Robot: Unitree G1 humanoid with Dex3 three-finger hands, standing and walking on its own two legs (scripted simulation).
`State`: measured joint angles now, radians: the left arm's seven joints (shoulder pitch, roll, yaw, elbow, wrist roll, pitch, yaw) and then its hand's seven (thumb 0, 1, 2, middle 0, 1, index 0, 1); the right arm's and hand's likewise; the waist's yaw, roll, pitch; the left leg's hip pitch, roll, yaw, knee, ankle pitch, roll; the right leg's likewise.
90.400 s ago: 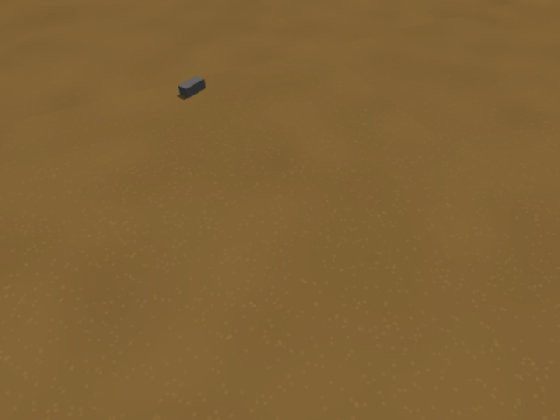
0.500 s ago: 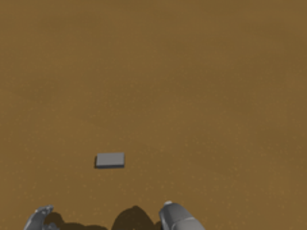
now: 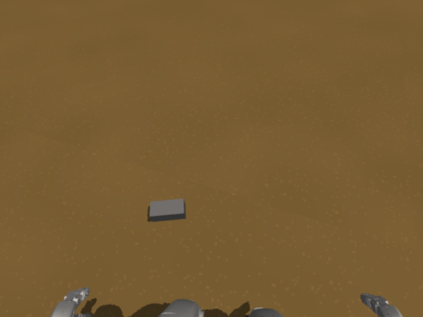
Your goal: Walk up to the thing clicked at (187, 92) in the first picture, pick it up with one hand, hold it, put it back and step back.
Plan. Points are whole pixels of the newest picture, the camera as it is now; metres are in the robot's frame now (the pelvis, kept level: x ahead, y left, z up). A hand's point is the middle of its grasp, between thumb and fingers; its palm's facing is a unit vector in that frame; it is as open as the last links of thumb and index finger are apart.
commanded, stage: step back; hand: left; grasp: from above
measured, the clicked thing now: (168, 210) +0.63 +0.26 -0.73
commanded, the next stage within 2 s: none
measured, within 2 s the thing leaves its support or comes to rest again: neither
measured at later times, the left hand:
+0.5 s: hand out of the picture -0.08 +0.25 -0.16, palm faces -0.04 -0.92 -0.39, open 7.4 cm
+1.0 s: hand out of the picture -0.21 +0.21 -0.15, palm faces +0.04 -0.93 -0.37, open 7.4 cm
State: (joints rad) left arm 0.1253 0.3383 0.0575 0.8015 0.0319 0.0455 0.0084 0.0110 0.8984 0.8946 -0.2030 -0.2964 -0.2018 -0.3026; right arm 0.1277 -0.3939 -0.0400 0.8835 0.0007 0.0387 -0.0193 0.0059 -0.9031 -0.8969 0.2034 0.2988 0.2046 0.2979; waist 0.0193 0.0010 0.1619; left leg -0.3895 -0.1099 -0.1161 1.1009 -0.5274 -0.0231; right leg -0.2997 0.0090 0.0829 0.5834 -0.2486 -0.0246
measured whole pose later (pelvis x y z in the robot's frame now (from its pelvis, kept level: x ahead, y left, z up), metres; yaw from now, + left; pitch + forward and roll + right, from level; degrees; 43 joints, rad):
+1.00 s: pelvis -0.33 -0.06 -0.01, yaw +5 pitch -4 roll -1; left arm 0.09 0.38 0.06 0.80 0.02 0.09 0.02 0.01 0.90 0.89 -0.20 -0.30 -0.20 -0.30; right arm 0.23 -0.36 -0.03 0.89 -0.05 0.04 0.00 0.01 -0.90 -0.90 0.20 0.30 0.21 0.30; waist -0.03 -0.03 0.20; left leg -0.26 -0.03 -0.05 0.66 -0.34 0.03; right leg -0.50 0.04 0.07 1.01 -0.50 -0.01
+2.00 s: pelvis -0.45 -0.11 +0.00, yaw +5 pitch -3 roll +0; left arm 0.21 0.34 0.05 0.96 0.04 -0.04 -0.02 0.01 0.90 0.89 -0.20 -0.30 -0.20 -0.30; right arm 0.24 -0.40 -0.05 0.98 -0.03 0.01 0.00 0.01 -0.90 -0.90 0.20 0.30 0.20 0.30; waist 0.02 0.04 0.07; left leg -0.33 -0.01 -0.08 0.88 -0.49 0.00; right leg -0.27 0.00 -0.03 0.59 -0.27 -0.04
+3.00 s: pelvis -0.41 -0.09 +0.01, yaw +4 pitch -3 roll +0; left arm 0.10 0.35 -0.01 1.15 0.01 -0.02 -0.01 0.01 0.90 0.89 -0.20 -0.30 -0.20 -0.30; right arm 0.09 -0.35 -0.01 1.16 -0.01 -0.01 0.01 0.01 -0.90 -0.90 0.20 0.30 0.20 0.30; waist -0.01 0.01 0.05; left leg -0.13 0.04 0.01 0.32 -0.15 -0.03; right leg -0.09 -0.01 -0.01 0.32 -0.19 0.01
